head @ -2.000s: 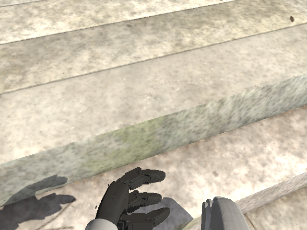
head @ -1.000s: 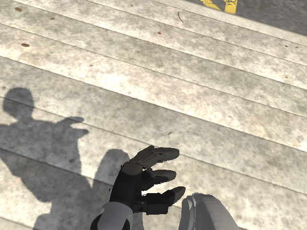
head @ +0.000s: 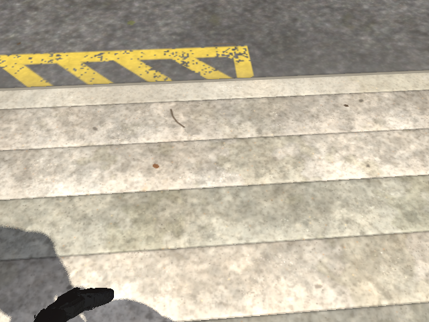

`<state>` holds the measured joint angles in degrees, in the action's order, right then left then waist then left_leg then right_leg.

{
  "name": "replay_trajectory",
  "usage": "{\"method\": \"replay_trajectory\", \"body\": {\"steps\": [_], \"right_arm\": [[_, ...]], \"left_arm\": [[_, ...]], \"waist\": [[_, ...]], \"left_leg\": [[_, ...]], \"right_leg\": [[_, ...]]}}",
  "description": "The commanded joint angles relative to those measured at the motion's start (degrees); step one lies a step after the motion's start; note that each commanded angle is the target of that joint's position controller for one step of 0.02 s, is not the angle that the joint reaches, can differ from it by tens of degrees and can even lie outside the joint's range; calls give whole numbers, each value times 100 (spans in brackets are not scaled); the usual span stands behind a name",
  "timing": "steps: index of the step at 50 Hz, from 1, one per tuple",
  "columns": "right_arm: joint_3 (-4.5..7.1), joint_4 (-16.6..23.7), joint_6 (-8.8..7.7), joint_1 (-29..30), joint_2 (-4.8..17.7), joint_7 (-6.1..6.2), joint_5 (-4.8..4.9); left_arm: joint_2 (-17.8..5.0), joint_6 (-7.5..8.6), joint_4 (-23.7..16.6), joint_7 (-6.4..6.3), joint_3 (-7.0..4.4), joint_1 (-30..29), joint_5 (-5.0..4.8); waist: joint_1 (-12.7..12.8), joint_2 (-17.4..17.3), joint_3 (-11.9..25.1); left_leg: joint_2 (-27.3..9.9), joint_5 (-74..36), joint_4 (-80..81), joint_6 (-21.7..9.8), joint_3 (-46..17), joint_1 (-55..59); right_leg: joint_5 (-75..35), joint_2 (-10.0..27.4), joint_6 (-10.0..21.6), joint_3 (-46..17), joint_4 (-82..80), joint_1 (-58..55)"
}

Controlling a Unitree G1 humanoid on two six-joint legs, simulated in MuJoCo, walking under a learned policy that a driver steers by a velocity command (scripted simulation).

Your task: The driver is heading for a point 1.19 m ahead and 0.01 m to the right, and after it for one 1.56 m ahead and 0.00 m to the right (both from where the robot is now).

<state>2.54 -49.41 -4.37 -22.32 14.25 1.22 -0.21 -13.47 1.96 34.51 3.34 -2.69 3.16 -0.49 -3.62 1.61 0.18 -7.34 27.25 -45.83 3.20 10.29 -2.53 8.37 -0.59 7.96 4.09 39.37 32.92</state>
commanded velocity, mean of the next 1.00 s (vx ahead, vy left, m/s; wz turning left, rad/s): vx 0.50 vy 0.00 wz -0.19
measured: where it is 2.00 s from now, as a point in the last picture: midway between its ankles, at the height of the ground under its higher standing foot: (204, 171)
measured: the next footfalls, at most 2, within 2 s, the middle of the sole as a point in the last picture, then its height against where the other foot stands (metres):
left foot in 0.44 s outside the picture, level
right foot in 0.90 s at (276, 280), level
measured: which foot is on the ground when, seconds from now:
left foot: up 0.00-0.42, down 0.44-0.90, up 0.92-1.00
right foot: down 0.00-0.46, up 0.48-0.88, down 0.90-1.00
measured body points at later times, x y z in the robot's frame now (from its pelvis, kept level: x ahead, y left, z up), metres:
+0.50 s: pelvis +0.29 +0.02 +0.01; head +0.31 +0.02 +0.46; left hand +0.42 +0.27 -0.10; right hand +0.43 -0.27 -0.05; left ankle +0.39 +0.10 -0.71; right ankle +0.13 -0.07 -0.65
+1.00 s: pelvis +0.52 -0.08 +0.03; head +0.54 -0.10 +0.47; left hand +0.75 +0.13 -0.05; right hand +0.52 -0.36 -0.11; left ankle +0.43 +0.08 -0.62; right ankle +0.54 -0.20 -0.71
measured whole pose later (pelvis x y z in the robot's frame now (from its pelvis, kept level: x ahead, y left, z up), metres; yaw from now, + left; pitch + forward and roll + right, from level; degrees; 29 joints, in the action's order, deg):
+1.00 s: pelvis +0.52 -0.08 +0.03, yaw -8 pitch +4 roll +0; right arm 3.6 -46.1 -3.7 -21.0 15.6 0.4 1.4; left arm -12.2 5.7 36.9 0.3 -2.8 8.0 0.4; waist -1.9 -2.0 2.3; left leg -0.3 23.7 -66.1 -0.9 -3.9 -25.3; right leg 12.5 0.2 1.3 1.8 31.0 22.9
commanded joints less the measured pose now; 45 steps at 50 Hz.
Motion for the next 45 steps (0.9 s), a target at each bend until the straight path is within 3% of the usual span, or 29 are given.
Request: {"method": "replay_trajectory", "body": {"steps": [1,2,3,4,5,8,10,13,15,17,19,21,22,23,24,25,26,27,29,31,33,36,39,41,43,44,45], "right_arm": [[83,1043,-496,383,696,-100,83],[64,1213,-553,827,661,-97,208],[51,1234,-559,928,605,-26,65],[94,1261,-500,961,648,40,-49],[127,1261,-416,832,659,38,-53],[109,1317,-221,968,513,63,-125],[43,1416,-208,1409,375,71,-176],[-41,1508,-225,2110,210,3,-105],[-21,1558,-250,2410,299,-76,-1],[35,1619,-303,2552,427,-164,34],[126,1648,-344,2476,556,-229,28],[249,1498,-372,1742,698,-211,-44],[345,1430,-393,882,1023,-179,-138],[500,1187,-341,103,1531,-172,-180],[444,1072,-297,-172,1167,-195,8],[349,1137,-255,78,812,-150,57],[284,1194,-197,393,689,-134,2],[225,1173,-171,648,556,-157,-25],[145,1106,-195,871,351,-186,-57],[171,953,-218,817,450,-194,-18],[221,816,-192,702,641,-151,27],[258,669,-105,509,800,-111,129],[292,565,-46,185,926,-120,191],[303,528,5,89,946,-108,216],[305,549,56,175,924,-78,216],[265,598,46,227,777,-76,181],[148,774,9,397,424,-84,80]], "left_arm": [[-1402,32,-94,-158,-483,1944,10],[-1073,75,-57,-191,-397,1753,5],[-870,114,-109,-198,-331,1397,-40],[-748,128,-160,-216,-288,1083,-26],[-667,132,-184,-245,-251,912,25],[-759,201,-47,-313,-267,953,53],[-879,199,56,-377,-308,1074,18],[-931,139,196,-399,-336,1340,-77],[-964,125,253,-396,-354,1569,-107],[-917,108,319,-390,-350,1779,-111],[-926,77,343,-395,-361,1815,-77],[-748,79,261,-386,-318,1702,-41],[-474,130,111,-366,-214,1579,26],[-237,216,122,-370,-123,2403,-65],[-532,273,171,-372,-144,2337,-92],[-856,268,66,-363,-233,1691,-128],[-800,248,-77,-370,-207,1167,-60],[-688,235,-173,-369,-200,936,38],[-521,196,-112,-355,-196,1098,38],[-389,180,-38,-356,-158,1127,53],[-279,222,-94,-361,-93,767,93],[-105,294,-165,-307,-11,162,58],[-244,347,-260,-241,-54,-322,-28],[-355,404,-329,-201,-106,-426,-56],[-508,448,-216,-199,-211,33,-35],[-703,460,-80,-247,-317,636,17],[-1128,466,23,-324,-448,1685,132]], "waist": [[1025,806,2378],[939,628,1642],[648,-45,1167],[423,-189,967],[216,-172,791],[79,-156,447],[174,-95,323],[474,213,292],[661,352,349],[779,415,366],[697,530,369],[321,608,627],[-70,197,1284],[36,-1658,2044],[-119,-1896,1978],[-230,-1157,1194],[-144,-664,757],[33,-497,337],[354,-729,132],[433,-760,153],[373,-626,158],[181,-642,161],[-22,-719,124],[-2,-783,120],[328,-785,304],[609,-723,647],[1097,-98,1397]], "left_leg": [[702,19,-4274,-83,-1667,-4416],[458,-454,-4164,-168,-1550,-4729],[192,-855,-3667,-218,-1528,-4573],[49,-1006,-3314,-176,-1515,-4212],[-40,-1067,-3060,-148,-1550,-3922],[-61,-1127,-2227,-4,-1465,-3799],[48,-1746,-1398,75,-1365,-3702],[396,-2808,197,63,-1245,-3110],[561,-2978,798,55,-1228,-2924],[585,-2907,1216,-67,-1283,-2865],[651,-2485,1537,-266,-1254,-2578],[705,-2304,1861,-590,-1137,-1486],[-134,-2550,1716,-998,-1943,-170],[-1338,-1795,2052,-2100,-4332,1915],[-1668,-463,2717,-2302,-5714,2091],[-1455,6,2779,-2033,-5018,1486],[-1204,-354,2840,-1848,-4261,699],[-956,-884,3012,-1779,-3758,-55],[-579,-1642,3270,-1646,-3060,-840],[-462,-2428,3372,-1666,-2603,-987],[-417,-3019,3418,-1661,-2308,-987],[-198,-2961,3370,-1554,-1966,-1129],[-293,-2601,3188,-1550,-2141,-971],[-414,-2363,2950,-1476,-2419,-825],[-312,-2415,2451,-1272,-2514,-890],[-33,-2792,1779,-1093,-2356,-1180],[399,-1977,82,-805,-1926,-2095]], "right_leg": [[-13,1986,1746,-4833,-2131,-5447],[-188,1756,1453,-3923,-2031,-4756],[-535,1484,1170,-3243,-2033,-3804],[-839,1300,1056,-2854,-2119,-3044],[-880,1154,1023,-2621,-2254,-2480],[-1175,991,1041,-2340,-2483,-1626],[-1288,783,916,-2013,-2487,-1319],[-917,447,640,-1699,-2282,-1166],[-598,553,619,-1876,-2147,-1457],[-413,769,581,-2184,-1834,-1917],[-393,927,456,-2475,-1534,-2212],[-1176,576,184,-2359,-749,-2185],[-852,270,-67,-1944,676,-1598],[860,-512,-556,-1217,2813,436],[2325,-396,-626,-1404,3641,1455],[1849,-96,-612,-1455,4070,1838],[1366,140,-583,-1215,3997,1750],[1076,313,-564,-1129,3601,1568],[846,533,-595,-1021,3050,984],[685,556,-665,-827,2614,885],[287,609,-745,-705,1811,831],[-434,423,-831,-560,456,241],[-597,203,-904,-506,-341,-145],[-433,127,-820,-540,-754,-433],[-346,25,-656,-455,-1232,-1323],[-302,154,-493,-538,-1257,-2295],[-396,1243,-105,-1562,-1190,-3806]]}}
